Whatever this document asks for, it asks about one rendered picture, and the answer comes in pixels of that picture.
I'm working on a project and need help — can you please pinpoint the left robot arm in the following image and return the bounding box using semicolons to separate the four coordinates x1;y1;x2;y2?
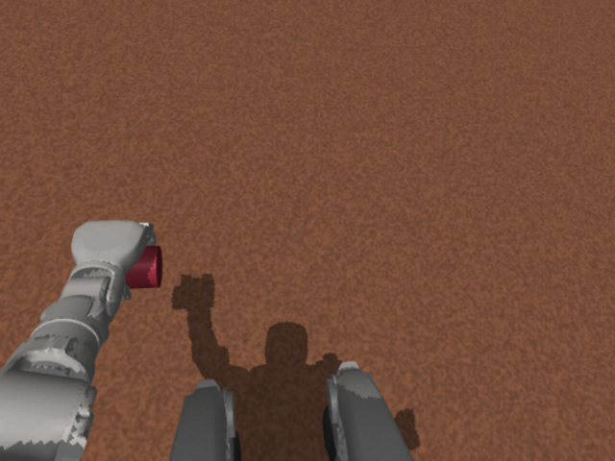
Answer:
0;261;126;461

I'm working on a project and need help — can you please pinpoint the can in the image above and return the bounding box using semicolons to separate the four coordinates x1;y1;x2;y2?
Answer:
125;246;162;289

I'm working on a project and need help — can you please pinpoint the left robot hand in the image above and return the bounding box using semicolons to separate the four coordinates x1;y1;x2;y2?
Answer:
71;220;156;300

